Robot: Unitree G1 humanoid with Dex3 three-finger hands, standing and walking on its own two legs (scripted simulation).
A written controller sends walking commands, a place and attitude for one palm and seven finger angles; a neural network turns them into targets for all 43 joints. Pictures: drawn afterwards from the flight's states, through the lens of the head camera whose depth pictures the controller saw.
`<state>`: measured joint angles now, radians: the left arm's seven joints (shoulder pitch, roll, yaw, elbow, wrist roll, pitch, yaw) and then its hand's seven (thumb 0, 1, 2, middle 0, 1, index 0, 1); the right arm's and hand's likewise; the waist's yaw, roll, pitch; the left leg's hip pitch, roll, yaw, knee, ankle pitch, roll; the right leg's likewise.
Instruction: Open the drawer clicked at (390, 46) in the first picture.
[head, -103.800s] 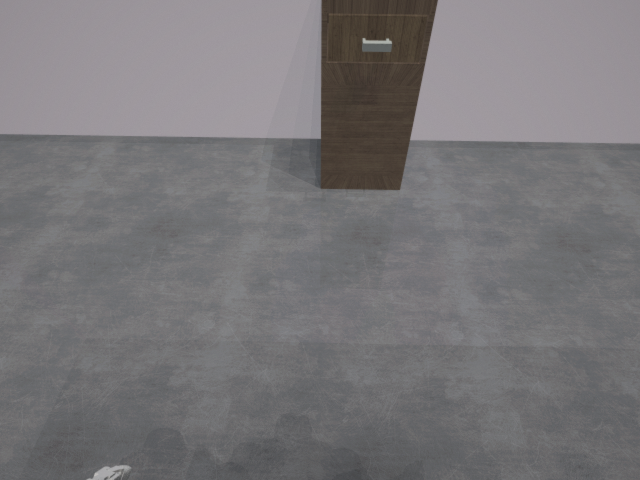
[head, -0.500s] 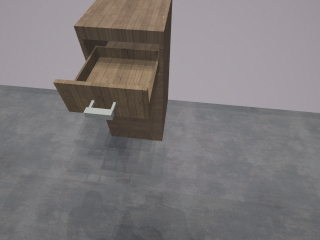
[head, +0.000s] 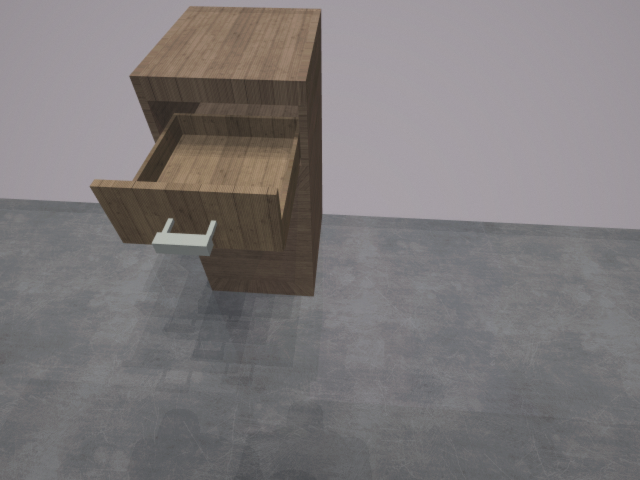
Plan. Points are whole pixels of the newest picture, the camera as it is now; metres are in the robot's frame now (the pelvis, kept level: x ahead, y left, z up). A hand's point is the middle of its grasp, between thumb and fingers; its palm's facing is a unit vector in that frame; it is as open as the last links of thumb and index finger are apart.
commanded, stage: look to check the result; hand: left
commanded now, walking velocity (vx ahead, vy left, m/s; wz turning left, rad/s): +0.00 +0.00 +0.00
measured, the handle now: (187, 234) +0.54 +0.28 -0.07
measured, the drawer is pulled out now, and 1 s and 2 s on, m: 0.30 0.30 0.30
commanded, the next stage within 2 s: stand and wait in 0.62 s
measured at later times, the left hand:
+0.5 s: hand out of the picture -0.01 +0.15 -0.17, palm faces +0.04 -0.98 -0.19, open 7.4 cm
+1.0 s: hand out of the picture +0.01 +0.15 -0.17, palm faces +0.04 -0.98 -0.21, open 7.4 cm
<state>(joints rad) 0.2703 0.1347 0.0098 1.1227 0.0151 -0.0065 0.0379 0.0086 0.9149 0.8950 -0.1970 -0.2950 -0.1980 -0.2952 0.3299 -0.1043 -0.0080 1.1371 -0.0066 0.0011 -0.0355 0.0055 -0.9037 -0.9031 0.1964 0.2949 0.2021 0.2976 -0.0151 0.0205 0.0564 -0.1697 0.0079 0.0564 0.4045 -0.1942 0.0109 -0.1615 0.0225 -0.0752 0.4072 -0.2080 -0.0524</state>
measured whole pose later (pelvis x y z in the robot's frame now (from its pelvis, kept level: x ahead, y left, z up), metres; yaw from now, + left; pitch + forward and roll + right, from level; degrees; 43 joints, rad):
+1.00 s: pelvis +0.02 -0.02 +0.00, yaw +0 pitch -2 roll +0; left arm 0.28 0.12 0.01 1.13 0.01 -0.01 0.04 0.00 0.90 0.90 -0.20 -0.29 -0.20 -0.30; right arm 0.31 -0.12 -0.01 1.14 -0.01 0.01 -0.04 0.01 -0.90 -0.90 0.20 0.29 0.20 0.30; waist -0.01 0.03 0.07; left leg -0.14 0.04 0.04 0.39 -0.21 -0.02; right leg -0.12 0.06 -0.09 0.37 -0.22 -0.08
